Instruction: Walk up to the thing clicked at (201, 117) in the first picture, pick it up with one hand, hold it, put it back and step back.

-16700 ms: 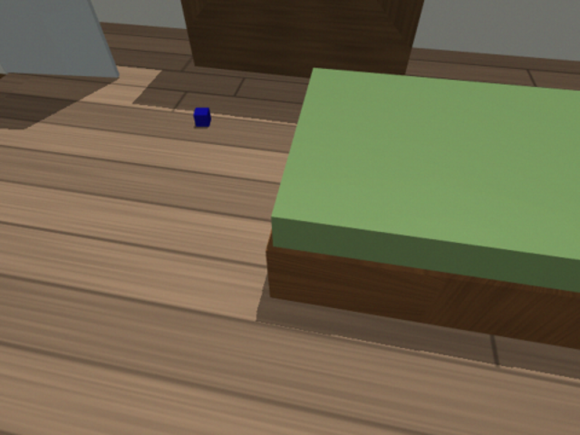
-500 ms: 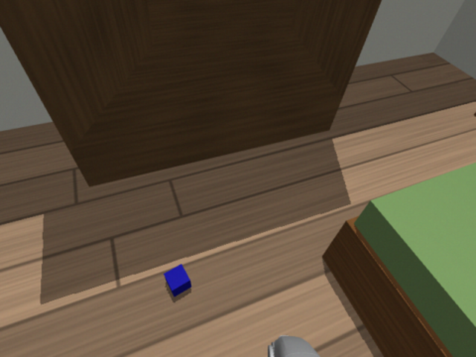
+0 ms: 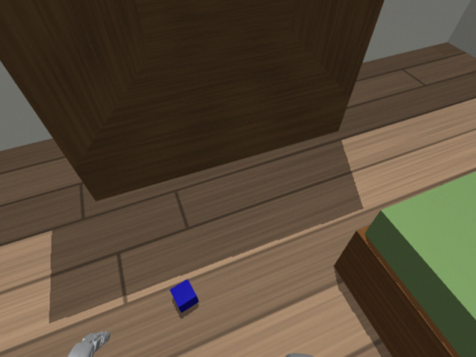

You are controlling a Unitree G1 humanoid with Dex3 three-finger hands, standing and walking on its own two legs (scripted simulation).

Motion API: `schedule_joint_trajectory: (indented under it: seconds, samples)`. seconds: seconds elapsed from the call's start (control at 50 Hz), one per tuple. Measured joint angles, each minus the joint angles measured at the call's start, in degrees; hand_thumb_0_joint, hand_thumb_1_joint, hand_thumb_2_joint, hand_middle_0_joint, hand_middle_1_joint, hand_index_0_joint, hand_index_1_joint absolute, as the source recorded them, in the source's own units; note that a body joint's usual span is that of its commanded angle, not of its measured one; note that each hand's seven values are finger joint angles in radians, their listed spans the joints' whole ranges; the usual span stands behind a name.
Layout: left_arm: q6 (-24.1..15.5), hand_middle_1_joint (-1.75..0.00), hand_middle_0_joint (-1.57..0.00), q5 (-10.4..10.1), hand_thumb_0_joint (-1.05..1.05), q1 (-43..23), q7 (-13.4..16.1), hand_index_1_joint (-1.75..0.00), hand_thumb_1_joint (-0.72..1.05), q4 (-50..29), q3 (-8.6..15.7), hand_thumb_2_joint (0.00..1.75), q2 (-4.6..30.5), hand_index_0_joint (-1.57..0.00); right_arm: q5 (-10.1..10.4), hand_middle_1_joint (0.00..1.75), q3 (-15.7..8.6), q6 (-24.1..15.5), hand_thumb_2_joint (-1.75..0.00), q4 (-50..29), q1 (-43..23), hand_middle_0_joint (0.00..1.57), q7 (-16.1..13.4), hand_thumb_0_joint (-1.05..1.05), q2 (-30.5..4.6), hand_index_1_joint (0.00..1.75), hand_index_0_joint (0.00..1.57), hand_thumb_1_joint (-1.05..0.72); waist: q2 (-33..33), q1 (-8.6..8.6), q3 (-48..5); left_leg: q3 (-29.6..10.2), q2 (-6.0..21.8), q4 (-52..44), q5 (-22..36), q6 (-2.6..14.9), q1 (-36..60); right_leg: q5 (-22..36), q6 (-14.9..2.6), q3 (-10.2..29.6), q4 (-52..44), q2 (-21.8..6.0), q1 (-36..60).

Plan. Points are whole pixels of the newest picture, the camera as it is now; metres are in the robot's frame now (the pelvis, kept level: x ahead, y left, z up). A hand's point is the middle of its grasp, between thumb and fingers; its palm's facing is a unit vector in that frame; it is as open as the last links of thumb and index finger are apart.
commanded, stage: walk up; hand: left
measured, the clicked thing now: (184, 295) +0.43 +0.23 -0.73
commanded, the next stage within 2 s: none
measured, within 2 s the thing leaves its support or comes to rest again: neither
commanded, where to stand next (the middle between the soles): +0.06 -0.01 m, yaw +1 degrees
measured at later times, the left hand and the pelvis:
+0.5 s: hand out of the picture +0.08 +0.25 -0.14, palm faces +0.03 -0.94 -0.34, open 7.4 cm; pelvis +0.01 -0.01 +0.01, yaw +1 degrees
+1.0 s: hand out of the picture +0.11 +0.24 -0.14, palm faces +0.05 -0.94 -0.33, open 7.4 cm; pelvis +0.01 -0.01 +0.01, yaw +1 degrees
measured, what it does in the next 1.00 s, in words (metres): stands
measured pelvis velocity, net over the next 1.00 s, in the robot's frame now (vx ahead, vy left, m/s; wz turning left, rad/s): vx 0.01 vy -0.01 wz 0.02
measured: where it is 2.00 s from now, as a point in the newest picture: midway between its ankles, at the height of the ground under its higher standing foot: outside the picture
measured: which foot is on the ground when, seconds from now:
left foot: down 0.00-1.00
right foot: down 0.00-1.00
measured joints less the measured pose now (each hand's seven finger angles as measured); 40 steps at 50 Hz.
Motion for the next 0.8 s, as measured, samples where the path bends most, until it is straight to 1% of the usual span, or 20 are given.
schedule_joint_trajectory:
  seconds: [0.18,0.36,0.56,0.8]
  samples:
    - [0.39,-0.30,-0.20,-0.10,0.00,-1.04,-0.10,-0.30,0.90,5.15,0.47,0.90,0.53,-0.20,-0.40,0.30,-0.54,0.13,-0.90,4.35,-2.19,0.20,-0.15,0.01,-1.14,0.30,0.20,-0.90,-0.44,0.35,-1.18,-0.24,0.15,-7.47,3.48,-0.30,4.23,3.12,-0.03,-0.48,-7.19,0.37,4.31]
    - [0.56,-0.30,-0.20,0.30,0.00,0.35,-0.13,-0.30,0.90,8.32,0.99,0.90,0.81,-0.20,-0.41,0.30,-1.10,0.49,-0.90,5.52,-3.44,0.20,-0.12,0.01,-1.66,0.30,0.20,-0.90,0.34,0.89,-1.52,-0.64,0.48,-10.78,5.01,-0.65,5.99,4.42,-0.24,-1.02,-10.48,0.75,6.24]
    - [0.53,-0.30,-0.20,0.55,0.00,1.34,-0.14,-0.30,0.90,9.04,1.43,0.90,0.15,-0.20,-0.48,0.30,-1.08,0.74,-0.90,6.17,-3.18,0.20,0.05,0.01,-0.75,0.30,0.20,-0.90,1.05,1.28,-1.50,-0.97,0.83,-11.99,5.36,-0.90,6.28,4.79,-0.43,-1.43,-11.96,1.11,6.78]
    - [0.56,-0.30,-0.20,0.47,0.00,0.53,0.08,-0.30,0.90,8.06,1.70,0.90,-0.64,-0.20,-0.47,0.30,-1.25,0.91,-0.90,5.94,-2.67,0.20,-0.28,0.01,-0.19,0.30,0.20,-0.90,1.10,0.75,-1.69,-1.16,0.82,-12.94,5.48,-1.02,7.35,4.34,-0.44,-1.62,-12.00,1.06,7.51]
